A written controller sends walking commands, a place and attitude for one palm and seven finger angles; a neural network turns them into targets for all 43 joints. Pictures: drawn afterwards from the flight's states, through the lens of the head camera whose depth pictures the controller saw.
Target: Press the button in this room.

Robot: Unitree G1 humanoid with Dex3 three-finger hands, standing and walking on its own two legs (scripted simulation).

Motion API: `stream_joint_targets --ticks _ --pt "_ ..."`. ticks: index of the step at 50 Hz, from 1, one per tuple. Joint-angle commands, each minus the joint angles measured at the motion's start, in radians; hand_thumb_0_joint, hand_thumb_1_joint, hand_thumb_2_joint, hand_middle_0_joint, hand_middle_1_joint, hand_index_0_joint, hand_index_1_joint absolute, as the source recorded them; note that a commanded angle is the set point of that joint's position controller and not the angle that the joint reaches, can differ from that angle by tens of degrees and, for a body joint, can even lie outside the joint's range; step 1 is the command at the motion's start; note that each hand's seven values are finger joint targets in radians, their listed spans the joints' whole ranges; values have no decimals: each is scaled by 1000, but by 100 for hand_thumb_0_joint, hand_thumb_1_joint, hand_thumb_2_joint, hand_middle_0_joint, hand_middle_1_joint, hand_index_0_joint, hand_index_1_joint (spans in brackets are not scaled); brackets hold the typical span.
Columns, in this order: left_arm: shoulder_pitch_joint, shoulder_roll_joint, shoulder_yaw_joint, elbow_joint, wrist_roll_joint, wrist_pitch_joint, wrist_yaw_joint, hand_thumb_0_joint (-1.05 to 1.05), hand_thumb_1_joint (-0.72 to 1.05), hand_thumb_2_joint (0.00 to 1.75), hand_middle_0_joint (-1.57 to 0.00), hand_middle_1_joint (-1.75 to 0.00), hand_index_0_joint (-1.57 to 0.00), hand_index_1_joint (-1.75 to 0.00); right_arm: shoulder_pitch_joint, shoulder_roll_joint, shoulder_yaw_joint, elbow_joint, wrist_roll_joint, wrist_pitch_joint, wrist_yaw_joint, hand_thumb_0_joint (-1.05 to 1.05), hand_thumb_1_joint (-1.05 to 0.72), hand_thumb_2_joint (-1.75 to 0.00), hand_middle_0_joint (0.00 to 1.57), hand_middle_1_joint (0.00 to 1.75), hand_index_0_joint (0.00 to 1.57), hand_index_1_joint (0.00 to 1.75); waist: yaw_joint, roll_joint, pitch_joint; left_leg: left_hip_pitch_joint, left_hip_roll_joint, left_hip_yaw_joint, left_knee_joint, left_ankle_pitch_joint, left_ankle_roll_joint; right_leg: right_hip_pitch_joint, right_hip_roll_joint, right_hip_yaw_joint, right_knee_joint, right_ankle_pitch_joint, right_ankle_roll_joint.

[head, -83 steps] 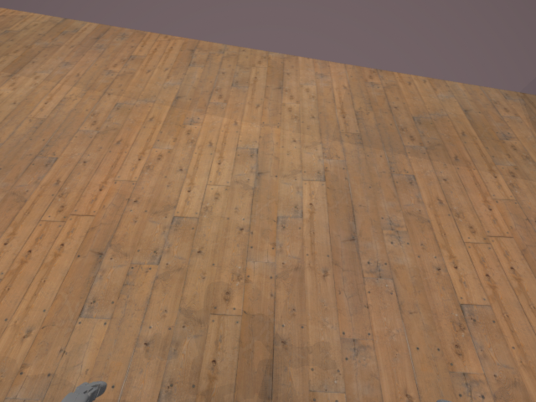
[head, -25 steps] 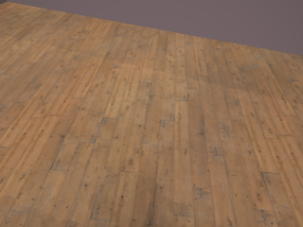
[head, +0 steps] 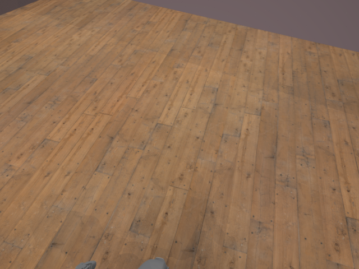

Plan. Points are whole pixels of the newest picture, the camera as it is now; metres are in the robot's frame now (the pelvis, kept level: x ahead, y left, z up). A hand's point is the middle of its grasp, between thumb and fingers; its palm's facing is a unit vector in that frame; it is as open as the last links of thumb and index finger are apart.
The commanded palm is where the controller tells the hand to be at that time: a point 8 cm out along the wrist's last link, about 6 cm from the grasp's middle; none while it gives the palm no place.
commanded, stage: turn or walk to find it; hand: left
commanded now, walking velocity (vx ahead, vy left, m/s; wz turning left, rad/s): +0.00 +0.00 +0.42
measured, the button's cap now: out of the picture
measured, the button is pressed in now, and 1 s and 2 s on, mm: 0 0 0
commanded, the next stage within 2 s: none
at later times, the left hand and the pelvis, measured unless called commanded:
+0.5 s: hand out of the picture -0.05 +0.25 -0.17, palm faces +0.28 -0.93 -0.25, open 7.3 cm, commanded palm none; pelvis -0.03 +0.04 +0.00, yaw +13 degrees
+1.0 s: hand out of the picture -0.07 +0.21 -0.15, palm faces +0.46 -0.86 -0.24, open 7.3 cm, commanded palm none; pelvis -0.05 +0.00 +0.01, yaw +27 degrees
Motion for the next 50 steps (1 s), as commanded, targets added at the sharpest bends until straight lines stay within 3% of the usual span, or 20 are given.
stream_joint_targets --ticks 1,3,11,13,15,16,17,18,20,21,23,30,34,35,36,37,38,40,42,50 --pt "-16 173 31 -68 7 -26 11 0 90 90 -20 -30 -20 -30 -14 -102 -38 -61 4 -17 12 0 -90 -90 20 30 20 30 -10 -196 31 -111 73 83 435 -24 -12 -46 -303 192 -280 227 -121" --pt "0 158 29 -67 10 -32 11 0 90 90 -20 -30 -20 -30 -1 -89 -32 -49 6 -16 16 0 -90 -90 20 30 20 30 -9 -200 24 -98 87 124 446 9 -27 -18 -282 121 -246 340 -118" --pt "157 225 47 -9 20 -23 8 0 90 90 -20 -30 -20 -30 -156 -72 -1 -81 16 -25 15 0 -90 -90 20 30 20 30 73 -233 -26 24 94 220 76 -98 -29 109 -326 66 -150 585 -143" --pt "148 238 54 -2 21 -19 9 0 90 90 -20 -30 -20 -30 -123 -75 3 -73 20 -36 13 0 -90 -90 20 30 20 30 59 -241 -69 110 83 244 -85 -66 -18 131 -324 46 -82 653 -119" --pt "122 231 55 -2 7 -14 6 0 90 90 -20 -30 -20 -30 -35 -109 -2 -51 16 -51 11 0 -90 -90 20 30 20 30 7 -181 -125 307 94 239 -350 171 1 67 -282 -37 65 589 -37" --pt "141 184 50 -23 -1 -8 0 0 90 90 -20 -30 -20 -30 5 -199 -21 -47 6 -63 8 0 -90 -90 20 30 20 30 -8 34 -188 502 273 40 -392 459 68 -120 -196 -107 251 316 33" --pt "125 120 28 -55 3 -6 -5 0 90 90 -20 -30 -20 -30 42 -275 -38 -47 14 -59 5 0 -90 -90 20 30 20 30 -14 256 -183 575 482 -176 -364 888 184 -326 -105 -94 434 -284 82" --pt "62 127 23 -63 5 9 3 0 90 90 -20 -30 -20 -30 85 -266 -39 -26 15 -59 -8 0 -90 -90 20 30 20 30 -49 173 -188 520 487 -155 -355 942 239 -329 -103 -11 524 -304 80" --pt "5 132 34 -42 -1 12 0 0 90 90 -20 -30 -20 -30 9 -206 -23 -33 6 -60 -23 0 -90 -90 20 30 20 30 -26 171 -102 413 396 -83 -355 834 220 -337 -115 33 578 -198 81" --pt "32 126 36 -29 -2 11 -6 0 90 90 -20 -30 -20 -30 -42 -185 -14 -49 6 -63 -24 0 -90 -90 20 30 20 30 4 142 -94 393 356 -36 -357 778 203 -316 -109 21 569 -152 84" --pt "59 117 36 -15 -2 14 -15 0 90 90 -20 -30 -20 -30 -71 -183 -13 -65 7 -66 -22 0 -90 -90 20 30 20 30 16 118 -87 341 319 -7 -382 667 188 -274 -99 4 532 -107 89" --pt "33 91 33 -47 -4 14 -13 0 90 90 -20 -30 -20 -30 -57 -189 -25 -76 -1 -54 -15 0 -90 -90 20 30 20 30 4 107 -68 283 309 -105 -408 472 202 -173 -54 -8 270 -101 83" --pt "122 99 38 -35 -6 -5 -6 0 90 90 -20 -30 -20 -30 -87 -181 -33 -90 4 -47 -8 0 -90 -90 20 30 20 30 50 91 -97 192 255 -110 -312 432 152 34 -25 -29 -35 73 75" --pt "147 128 44 -34 -2 -16 -2 0 90 90 -20 -30 -20 -30 -79 -154 -30 -96 11 -48 -4 0 -90 -90 20 30 20 30 62 18 -108 110 206 -83 -236 328 106 145 -73 14 -164 148 64" --pt "158 216 62 -37 15 -28 7 0 90 90 -20 -30 -20 -30 -53 -85 -20 -111 19 -49 2 0 -90 -90 20 30 20 30 62 -249 -111 -71 74 61 -30 51 32 246 -309 265 -256 186 -11" --pt "148 274 66 -57 14 -25 6 0 90 90 -20 -30 -20 -30 -71 -82 -23 -135 11 -43 3 0 -90 -90 20 30 20 30 73 -319 -81 -102 28 113 185 -218 1 136 -487 380 -287 298 -121" --pt "124 239 71 -63 10 -27 11 0 90 90 -20 -30 -20 -30 -92 -110 -33 -125 3 -29 2 0 -90 -90 20 30 20 30 76 -307 -78 -78 66 65 319 -204 9 46 -458 357 -301 222 -155" --pt "25 183 50 -79 9 -25 8 0 90 90 -20 -30 -20 -30 -69 -103 -36 -80 2 -18 14 0 -90 -90 20 30 20 30 24 -208 -3 -82 92 87 458 -79 -2 -27 -351 212 -291 151 -125" --pt "-16 156 43 -87 13 -27 11 0 90 90 -20 -30 -20 -30 -30 -86 -32 -56 2 -15 22 0 -90 -90 20 30 20 30 2 -194 2 -48 110 127 450 -29 -17 -54 -315 108 -276 163 -110" --pt "100 222 64 -28 20 -17 7 0 90 90 -20 -30 -20 -30 -98 -54 -6 -66 14 -27 19 0 -90 -90 20 30 20 30 69 -238 -55 69 112 234 47 -120 -22 78 -358 36 -183 385 -135"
